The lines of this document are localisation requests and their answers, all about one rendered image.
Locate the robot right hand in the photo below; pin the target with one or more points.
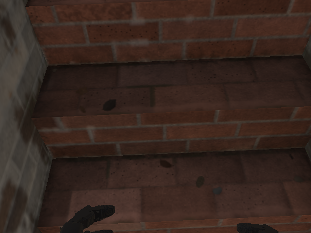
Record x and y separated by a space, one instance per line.
245 227

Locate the robot left hand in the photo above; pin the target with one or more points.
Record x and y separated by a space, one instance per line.
85 217

